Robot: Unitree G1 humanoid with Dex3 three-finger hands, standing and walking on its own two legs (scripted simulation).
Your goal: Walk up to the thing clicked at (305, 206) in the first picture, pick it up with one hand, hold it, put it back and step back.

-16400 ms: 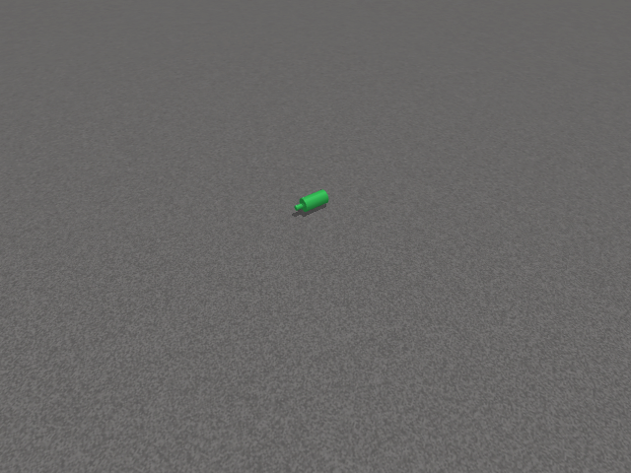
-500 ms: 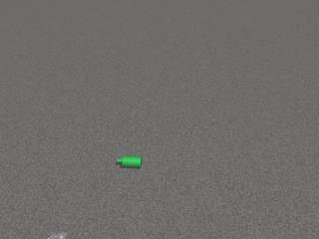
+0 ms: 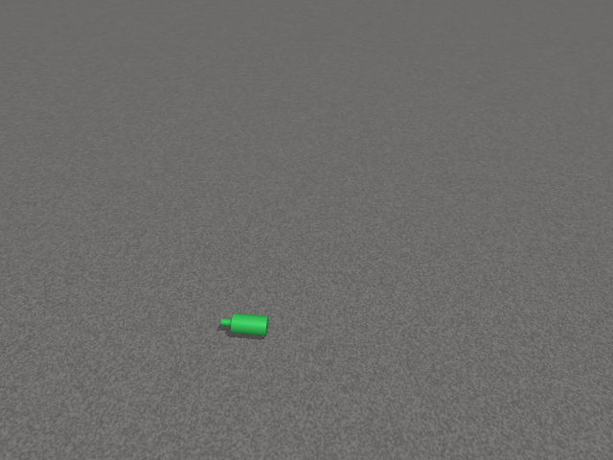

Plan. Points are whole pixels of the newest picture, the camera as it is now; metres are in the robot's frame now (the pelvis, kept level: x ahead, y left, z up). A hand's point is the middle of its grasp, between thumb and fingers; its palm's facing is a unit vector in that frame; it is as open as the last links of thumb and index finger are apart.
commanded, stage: stand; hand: left
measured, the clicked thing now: (244, 323) +0.71 +0.24 -0.74
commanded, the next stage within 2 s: walk up in 1.00 s
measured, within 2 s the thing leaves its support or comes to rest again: neither
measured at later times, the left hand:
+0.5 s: hand out of the picture +0.08 +0.23 -0.15, palm faces -0.02 -0.94 -0.35, open 7.4 cm
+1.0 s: hand out of the picture +0.08 +0.23 -0.15, palm faces -0.02 -0.94 -0.34, open 7.4 cm
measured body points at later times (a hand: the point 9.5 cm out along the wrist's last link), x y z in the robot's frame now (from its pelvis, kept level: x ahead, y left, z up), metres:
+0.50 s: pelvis +0.00 -0.02 +0.00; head +0.02 -0.03 +0.45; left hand +0.08 +0.28 -0.12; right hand +0.07 -0.32 -0.14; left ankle -0.02 +0.12 -0.74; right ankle +0.04 -0.14 -0.74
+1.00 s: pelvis +0.01 -0.03 +0.00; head +0.02 -0.03 +0.45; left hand +0.09 +0.27 -0.12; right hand +0.06 -0.33 -0.14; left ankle -0.02 +0.12 -0.74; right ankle +0.04 -0.14 -0.74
